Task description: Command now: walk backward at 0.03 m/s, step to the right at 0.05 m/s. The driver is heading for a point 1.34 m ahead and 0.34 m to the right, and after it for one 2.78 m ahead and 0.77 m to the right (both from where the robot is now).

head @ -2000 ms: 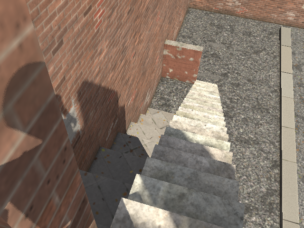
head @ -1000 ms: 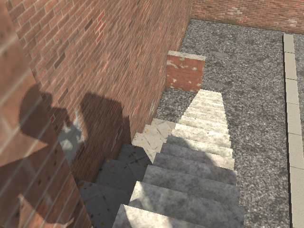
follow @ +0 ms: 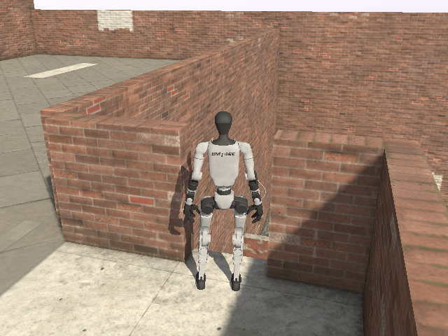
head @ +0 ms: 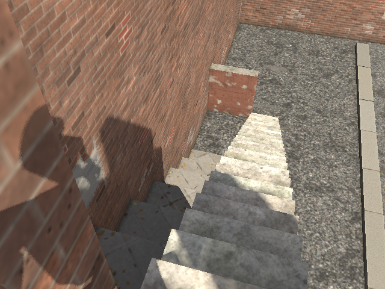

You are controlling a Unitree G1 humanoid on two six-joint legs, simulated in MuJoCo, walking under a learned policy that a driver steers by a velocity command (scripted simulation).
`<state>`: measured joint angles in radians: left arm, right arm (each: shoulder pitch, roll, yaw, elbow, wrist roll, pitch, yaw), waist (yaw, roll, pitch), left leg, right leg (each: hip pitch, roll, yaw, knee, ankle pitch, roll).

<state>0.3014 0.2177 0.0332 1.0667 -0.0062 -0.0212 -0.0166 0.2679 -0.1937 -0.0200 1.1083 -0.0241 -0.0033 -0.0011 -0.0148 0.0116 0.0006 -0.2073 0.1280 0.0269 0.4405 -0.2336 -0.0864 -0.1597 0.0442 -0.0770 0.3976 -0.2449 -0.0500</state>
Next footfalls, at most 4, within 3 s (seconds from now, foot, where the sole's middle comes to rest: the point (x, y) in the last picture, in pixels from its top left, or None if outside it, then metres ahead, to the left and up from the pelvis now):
none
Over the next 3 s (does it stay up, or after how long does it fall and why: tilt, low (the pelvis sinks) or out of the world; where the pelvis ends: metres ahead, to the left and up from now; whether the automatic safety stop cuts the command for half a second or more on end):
stays up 0.00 0.00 0.00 its command is cut before an obstacle from the start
